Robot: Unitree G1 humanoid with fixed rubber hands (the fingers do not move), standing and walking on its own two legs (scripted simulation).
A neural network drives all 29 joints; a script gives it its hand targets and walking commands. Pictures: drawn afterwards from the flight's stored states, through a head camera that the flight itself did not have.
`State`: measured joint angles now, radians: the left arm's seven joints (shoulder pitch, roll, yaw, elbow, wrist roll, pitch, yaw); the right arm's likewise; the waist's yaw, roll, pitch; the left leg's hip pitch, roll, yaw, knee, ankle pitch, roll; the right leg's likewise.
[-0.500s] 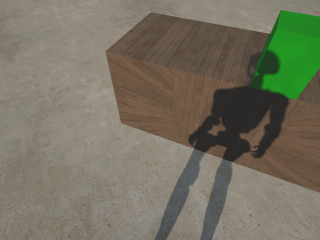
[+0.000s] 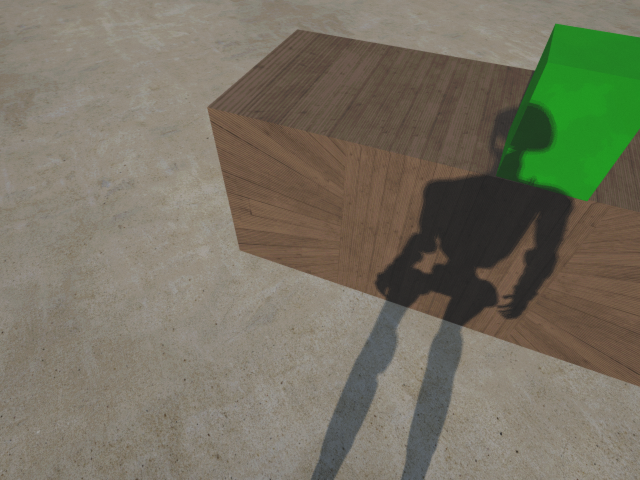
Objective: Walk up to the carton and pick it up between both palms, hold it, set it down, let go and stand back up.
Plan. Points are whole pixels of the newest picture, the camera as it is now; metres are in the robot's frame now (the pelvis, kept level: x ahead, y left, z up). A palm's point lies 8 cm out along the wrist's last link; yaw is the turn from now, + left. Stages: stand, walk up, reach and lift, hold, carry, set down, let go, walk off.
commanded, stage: walk up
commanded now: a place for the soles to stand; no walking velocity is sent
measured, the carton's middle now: (571, 113) +0.84 -0.55 +0.02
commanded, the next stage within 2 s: none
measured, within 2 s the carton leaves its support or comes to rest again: neither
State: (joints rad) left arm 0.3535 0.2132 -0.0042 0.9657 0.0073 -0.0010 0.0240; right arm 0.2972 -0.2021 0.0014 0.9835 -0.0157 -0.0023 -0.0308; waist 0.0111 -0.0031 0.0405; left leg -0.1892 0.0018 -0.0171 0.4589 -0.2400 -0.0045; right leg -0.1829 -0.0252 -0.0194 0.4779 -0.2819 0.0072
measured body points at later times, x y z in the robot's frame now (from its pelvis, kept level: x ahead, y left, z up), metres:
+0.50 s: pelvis +0.09 -0.12 -0.02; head +0.10 -0.13 +0.43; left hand +0.13 +0.15 -0.16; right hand +0.12 -0.40 -0.15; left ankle +0.13 -0.02 -0.70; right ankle +0.08 -0.24 -0.74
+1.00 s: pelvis +0.24 -0.26 -0.03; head +0.27 -0.28 +0.41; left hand +0.47 -0.07 -0.14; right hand +0.11 -0.50 -0.17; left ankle +0.22 -0.05 -0.72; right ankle +0.29 -0.41 -0.74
